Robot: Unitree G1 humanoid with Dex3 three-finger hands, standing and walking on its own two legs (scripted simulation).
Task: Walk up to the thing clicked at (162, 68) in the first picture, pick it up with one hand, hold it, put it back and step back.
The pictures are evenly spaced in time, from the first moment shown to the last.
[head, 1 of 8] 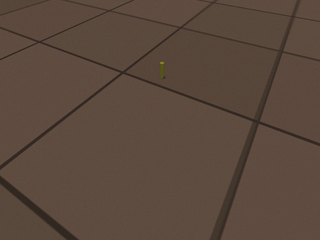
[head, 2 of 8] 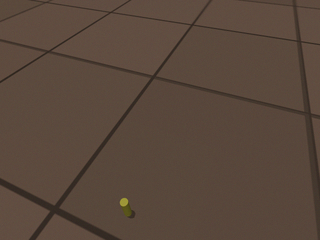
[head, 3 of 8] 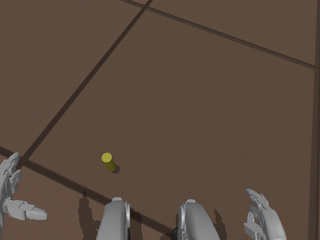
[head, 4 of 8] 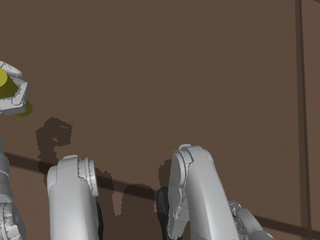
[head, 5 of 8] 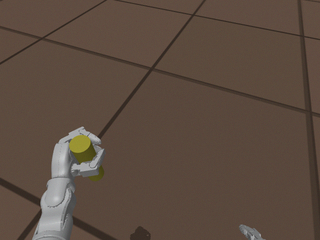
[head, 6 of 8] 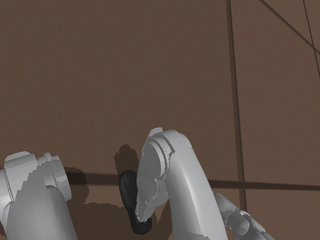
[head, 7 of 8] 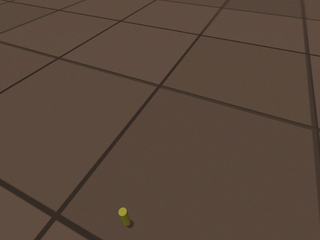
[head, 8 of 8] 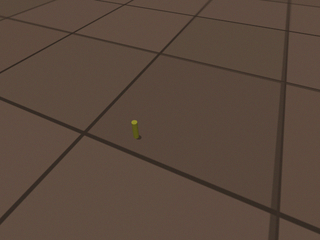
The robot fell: no
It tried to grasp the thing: yes
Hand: left
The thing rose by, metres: 0.68
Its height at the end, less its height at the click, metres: +0.00
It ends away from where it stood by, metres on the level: 0.01
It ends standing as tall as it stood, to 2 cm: yes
